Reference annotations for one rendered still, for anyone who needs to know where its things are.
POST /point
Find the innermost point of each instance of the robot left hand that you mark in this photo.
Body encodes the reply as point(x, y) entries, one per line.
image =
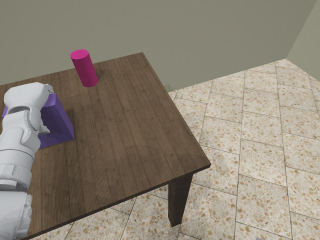
point(35, 94)

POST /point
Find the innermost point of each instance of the left robot forearm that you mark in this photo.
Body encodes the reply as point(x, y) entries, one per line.
point(18, 144)

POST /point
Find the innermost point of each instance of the left robot upper arm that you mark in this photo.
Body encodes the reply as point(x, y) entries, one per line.
point(15, 214)

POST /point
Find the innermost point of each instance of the sponge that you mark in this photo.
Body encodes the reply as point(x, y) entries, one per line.
point(55, 118)

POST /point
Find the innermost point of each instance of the table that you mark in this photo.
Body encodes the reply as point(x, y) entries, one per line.
point(129, 139)

